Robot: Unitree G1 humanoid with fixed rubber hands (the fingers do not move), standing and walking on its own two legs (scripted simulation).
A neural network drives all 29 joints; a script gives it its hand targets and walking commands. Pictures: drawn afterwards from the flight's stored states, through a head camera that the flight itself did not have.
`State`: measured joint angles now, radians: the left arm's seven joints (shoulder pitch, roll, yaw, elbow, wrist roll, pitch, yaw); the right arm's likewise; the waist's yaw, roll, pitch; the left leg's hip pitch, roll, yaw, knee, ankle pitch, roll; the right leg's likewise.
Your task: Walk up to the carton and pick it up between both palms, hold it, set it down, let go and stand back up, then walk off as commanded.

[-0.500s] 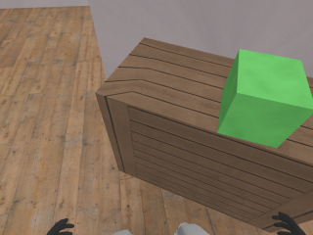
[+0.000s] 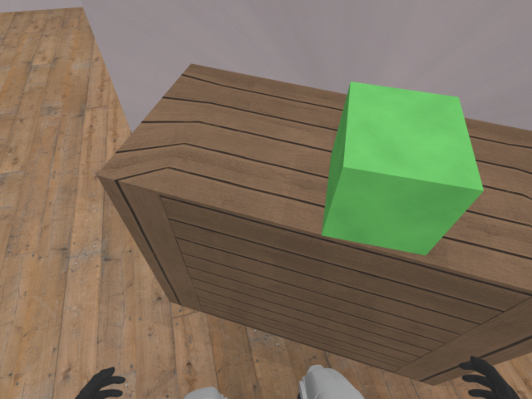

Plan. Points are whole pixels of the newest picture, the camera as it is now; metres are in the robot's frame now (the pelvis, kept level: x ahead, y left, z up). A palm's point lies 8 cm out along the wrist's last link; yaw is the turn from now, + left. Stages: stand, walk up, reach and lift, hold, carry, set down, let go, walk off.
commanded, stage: walk up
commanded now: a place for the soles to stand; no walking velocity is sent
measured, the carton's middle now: (388, 168) +0.46 -0.20 +0.06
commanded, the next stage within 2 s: none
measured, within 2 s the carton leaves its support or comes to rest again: neither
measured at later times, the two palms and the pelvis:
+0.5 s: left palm out of the picture +0.11 +0.23 -0.08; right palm out of the picture +0.06 -0.37 -0.06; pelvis -0.03 -0.05 +0.00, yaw -4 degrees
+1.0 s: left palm out of the picture +0.08 +0.23 -0.08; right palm out of the picture +0.01 -0.38 -0.05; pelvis -0.07 -0.05 +0.01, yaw -6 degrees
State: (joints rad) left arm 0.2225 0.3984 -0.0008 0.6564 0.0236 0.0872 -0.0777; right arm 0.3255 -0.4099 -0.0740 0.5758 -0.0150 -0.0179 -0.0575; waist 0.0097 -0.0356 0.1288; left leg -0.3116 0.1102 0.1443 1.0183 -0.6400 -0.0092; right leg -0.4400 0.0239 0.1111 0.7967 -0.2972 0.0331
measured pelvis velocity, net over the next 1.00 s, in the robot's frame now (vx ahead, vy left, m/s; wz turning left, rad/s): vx -0.07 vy -0.05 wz -0.10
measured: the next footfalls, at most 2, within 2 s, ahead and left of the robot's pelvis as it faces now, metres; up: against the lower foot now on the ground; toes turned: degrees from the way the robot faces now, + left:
right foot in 0.42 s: +0.06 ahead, -0.19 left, +0.00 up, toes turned +3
left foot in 0.66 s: +0.03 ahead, +0.05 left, +0.00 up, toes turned +3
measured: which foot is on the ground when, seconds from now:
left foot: down 0.00-0.42, up 0.44-0.64, down 0.66-1.00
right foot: down 0.00-0.12, up 0.14-0.40, down 0.42-0.68, up 0.70-1.00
